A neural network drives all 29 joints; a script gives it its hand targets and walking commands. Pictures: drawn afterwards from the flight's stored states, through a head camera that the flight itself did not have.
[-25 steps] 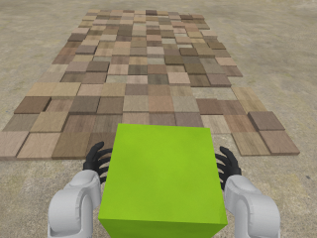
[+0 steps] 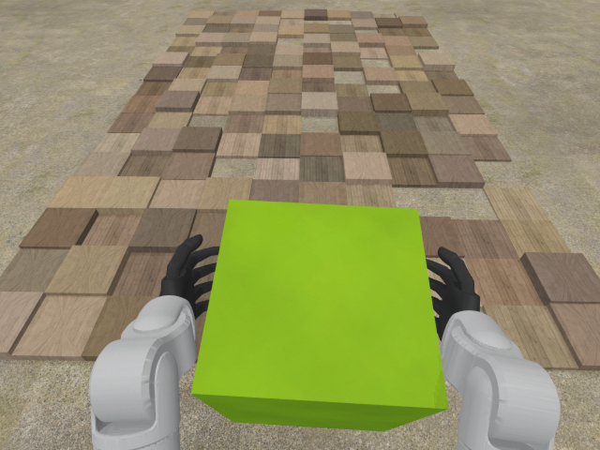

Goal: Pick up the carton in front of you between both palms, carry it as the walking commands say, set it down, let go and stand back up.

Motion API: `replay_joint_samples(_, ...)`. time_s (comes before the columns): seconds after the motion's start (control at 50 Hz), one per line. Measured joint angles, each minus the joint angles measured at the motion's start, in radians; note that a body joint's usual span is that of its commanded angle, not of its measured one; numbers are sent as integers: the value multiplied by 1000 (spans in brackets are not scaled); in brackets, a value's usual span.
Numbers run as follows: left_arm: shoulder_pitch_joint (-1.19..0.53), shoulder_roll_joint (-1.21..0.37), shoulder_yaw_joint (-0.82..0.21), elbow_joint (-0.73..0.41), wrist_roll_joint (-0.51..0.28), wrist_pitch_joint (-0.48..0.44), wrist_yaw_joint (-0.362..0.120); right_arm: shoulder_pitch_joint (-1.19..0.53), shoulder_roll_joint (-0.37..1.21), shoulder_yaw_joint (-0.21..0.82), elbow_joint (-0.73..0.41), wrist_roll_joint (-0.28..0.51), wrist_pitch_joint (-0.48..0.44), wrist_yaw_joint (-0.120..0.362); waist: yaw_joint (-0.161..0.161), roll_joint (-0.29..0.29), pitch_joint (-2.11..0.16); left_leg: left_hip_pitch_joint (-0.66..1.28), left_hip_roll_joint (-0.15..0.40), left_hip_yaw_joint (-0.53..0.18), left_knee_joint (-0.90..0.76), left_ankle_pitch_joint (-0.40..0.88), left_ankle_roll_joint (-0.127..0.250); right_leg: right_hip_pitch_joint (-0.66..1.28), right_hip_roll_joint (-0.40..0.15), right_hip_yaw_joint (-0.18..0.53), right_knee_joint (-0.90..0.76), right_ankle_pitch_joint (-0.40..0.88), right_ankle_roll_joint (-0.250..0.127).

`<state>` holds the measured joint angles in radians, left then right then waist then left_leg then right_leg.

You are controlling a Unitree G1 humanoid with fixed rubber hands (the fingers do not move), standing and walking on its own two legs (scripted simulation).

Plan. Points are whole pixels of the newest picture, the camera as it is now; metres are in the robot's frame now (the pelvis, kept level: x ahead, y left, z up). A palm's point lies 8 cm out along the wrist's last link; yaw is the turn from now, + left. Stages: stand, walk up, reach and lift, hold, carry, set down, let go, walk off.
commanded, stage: carry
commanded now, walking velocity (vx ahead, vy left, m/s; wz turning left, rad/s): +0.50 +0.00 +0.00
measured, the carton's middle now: (314, 328) +0.28 +0.00 +0.06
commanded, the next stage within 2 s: none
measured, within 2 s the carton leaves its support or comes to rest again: neither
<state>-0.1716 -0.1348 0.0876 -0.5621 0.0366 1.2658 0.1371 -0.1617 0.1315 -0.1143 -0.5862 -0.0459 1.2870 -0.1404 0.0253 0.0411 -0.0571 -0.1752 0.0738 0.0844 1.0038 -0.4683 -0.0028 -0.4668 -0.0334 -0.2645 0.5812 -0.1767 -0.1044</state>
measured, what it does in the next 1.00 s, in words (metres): climbs: left foot, then right foot 0.05 m higher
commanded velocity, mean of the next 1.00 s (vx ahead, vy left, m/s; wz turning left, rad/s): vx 0.50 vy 0.00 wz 0.00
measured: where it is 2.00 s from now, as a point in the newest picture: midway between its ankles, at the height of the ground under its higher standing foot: (310, 210)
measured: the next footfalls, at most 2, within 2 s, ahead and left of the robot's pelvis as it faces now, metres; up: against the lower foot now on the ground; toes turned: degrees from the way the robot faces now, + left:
left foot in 0.42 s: +0.45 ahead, +0.09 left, +0.00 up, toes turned +6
right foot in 0.84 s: +0.76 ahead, -0.09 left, +0.05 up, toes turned -5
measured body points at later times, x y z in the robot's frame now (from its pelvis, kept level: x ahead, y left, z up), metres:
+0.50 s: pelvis +0.32 +0.02 +0.00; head +0.37 +0.03 +0.44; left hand +0.71 +0.15 +0.12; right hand +0.69 -0.15 +0.13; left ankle +0.41 +0.08 -0.72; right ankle +0.14 -0.08 -0.63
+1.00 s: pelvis +0.66 -0.02 +0.04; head +0.73 -0.01 +0.49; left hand +1.02 +0.16 +0.16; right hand +1.04 -0.14 +0.16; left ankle +0.55 +0.09 -0.56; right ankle +0.72 -0.08 -0.67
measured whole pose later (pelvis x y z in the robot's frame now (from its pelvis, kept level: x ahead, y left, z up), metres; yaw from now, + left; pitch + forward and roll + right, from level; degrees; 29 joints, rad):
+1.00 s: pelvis +0.66 -0.02 +0.04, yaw +0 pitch +5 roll -1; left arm -0.62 -0.09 0.25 -0.21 0.03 1.22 0.16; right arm -0.61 0.09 -0.30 -0.22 -0.02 1.24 -0.15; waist 0.09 0.00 0.07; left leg -0.54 -0.02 -0.02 1.37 -0.38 0.06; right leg -0.51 0.04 -0.13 0.66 -0.24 -0.09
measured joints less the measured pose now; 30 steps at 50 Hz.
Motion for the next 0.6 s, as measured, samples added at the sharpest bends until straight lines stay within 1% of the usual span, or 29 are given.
replay_joint_samples(0.02,-17,-3,10,6,-3,7,2,-18,5,-10,5,-1,8,-1,3,-7,10,-80,-12,-17,110,26,15,24,0,0,-23,-4,6)
replay_joint_samples(0.04,-31,-5,21,9,-4,12,3,-36,8,-16,11,-2,14,-1,6,-12,19,-150,-17,-23,170,58,28,51,2,1,-52,-7,9)
replay_joint_samples(0.08,-63,-11,46,15,-6,16,5,-79,14,-30,28,-5,18,-2,12,-21,31,-263,-13,-22,183,118,41,106,8,5,-112,-10,10)
replay_joint_samples(0.16,-156,-7,90,64,-8,5,5,-180,9,-57,89,-9,4,-2,21,-33,29,-415,7,-17,54,191,40,200,16,24,-188,-37,18)
replay_joint_samples(0.22,-239,21,101,145,-11,1,8,-254,-17,-69,161,-13,0,-4,21,-34,15,-475,21,-7,-89,262,32,268,21,38,-224,-73,31)
replay_joint_samples(0.26,-291,38,106,205,-14,2,11,-297,-35,-79,210,-11,3,-8,19,-33,9,-490,22,5,-187,308,33,315,23,46,-238,-105,43)
replay_joint_samples(0.3,-339,50,112,262,-17,4,15,-336,-52,-91,257,-5,7,-13,16,-32,6,-488,15,20,-275,349,41,362,23,53,-242,-145,58)
replay_joint_samples(0.36,-408,65,122,339,-17,8,22,-393,-73,-110,327,6,9,-19,10,-36,10,-456,-10,49,-378,391,66,427,19,63,-216,-226,86)
replay_joint_samples(0.4,-450,78,136,382,-17,11,26,-442,-82,-121,384,12,3,-21,-2,-44,19,-396,-39,80,-449,393,81,447,2,65,-128,-306,102)
replay_joint_samples(0.42,-470,88,144,400,-18,11,27,-470,-83,-125,418,13,-4,-23,-12,-47,26,-367,-50,90,-462,377,97,426,-13,66,-19,-348,103)
replay_joint_samples(0.44,-490,102,151,422,-23,5,27,-493,-81,-128,447,11,-18,-25,-29,-64,39,-375,-61,97,-409,345,112,372,-31,97,137,-339,95)
replay_joint_samples(0.48,-515,114,170,458,-32,-4,27,-522,-76,-134,492,9,-35,-33,-57,-72,71,-372,-69,98,-354,282,120,222,-5,195,473,-315,80)
replay_joint_samples(0.5,-520,110,183,467,-32,-5,27,-527,-71,-141,501,16,-37,-31,-66,-67,87,-357,-71,95,-360,268,116,147,10,221,602,-299,69)
replay_joint_samples(0.52,-524,101,195,466,-28,-7,27,-526,-67,-148,500,18,-40,-34,-74,-62,103,-337,-73,91,-377,263,108,77,19,233,688,-279,59)
replay_joint_samples(0.56,-526,74,214,446,-14,-16,27,-515,-57,-165,475,24,-52,-35,-82,-54,134,-293,-76,84,-422,252,110,-45,20,239,752,-236,50)
replay_joint_samples(0.6,-518,48,223,405,0,-34,22,-501,-44,-180,435,32,-72,-36,-86,-46,158,-246,-77,77,-463,238,112,-145,12,236,738,-209,50)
